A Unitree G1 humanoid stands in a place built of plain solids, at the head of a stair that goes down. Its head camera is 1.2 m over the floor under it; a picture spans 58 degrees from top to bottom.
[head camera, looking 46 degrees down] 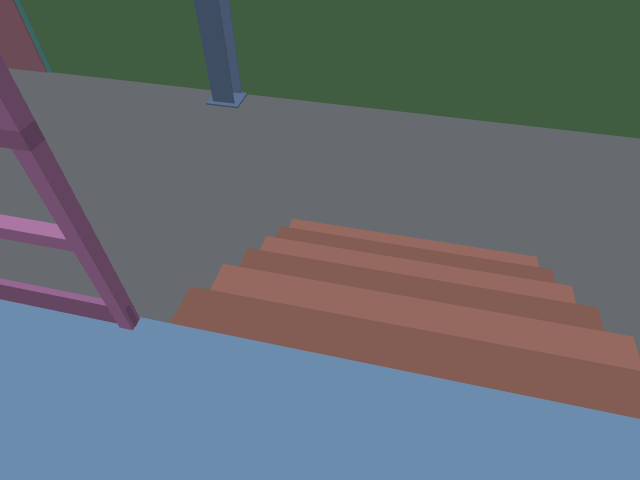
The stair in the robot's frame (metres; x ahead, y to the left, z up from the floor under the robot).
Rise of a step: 0.18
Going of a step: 0.28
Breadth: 1.80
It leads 13 degrees to the right of straight ahead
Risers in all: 7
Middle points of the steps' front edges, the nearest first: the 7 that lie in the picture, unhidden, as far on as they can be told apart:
0.61 -0.29 0.00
0.88 -0.35 -0.18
1.15 -0.42 -0.36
1.43 -0.48 -0.54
1.70 -0.54 -0.73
1.97 -0.60 -0.91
2.25 -0.66 -1.09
